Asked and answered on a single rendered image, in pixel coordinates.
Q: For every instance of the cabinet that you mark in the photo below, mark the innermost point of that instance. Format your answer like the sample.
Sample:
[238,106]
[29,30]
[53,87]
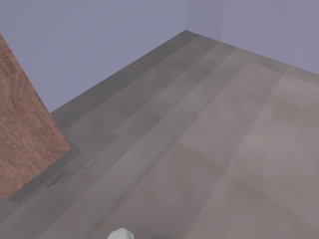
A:
[30,140]

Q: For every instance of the drawer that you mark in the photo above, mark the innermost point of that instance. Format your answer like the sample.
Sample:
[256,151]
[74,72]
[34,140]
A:
[6,67]

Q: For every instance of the left robot thigh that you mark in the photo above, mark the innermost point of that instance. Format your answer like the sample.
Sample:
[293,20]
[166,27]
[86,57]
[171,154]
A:
[121,234]

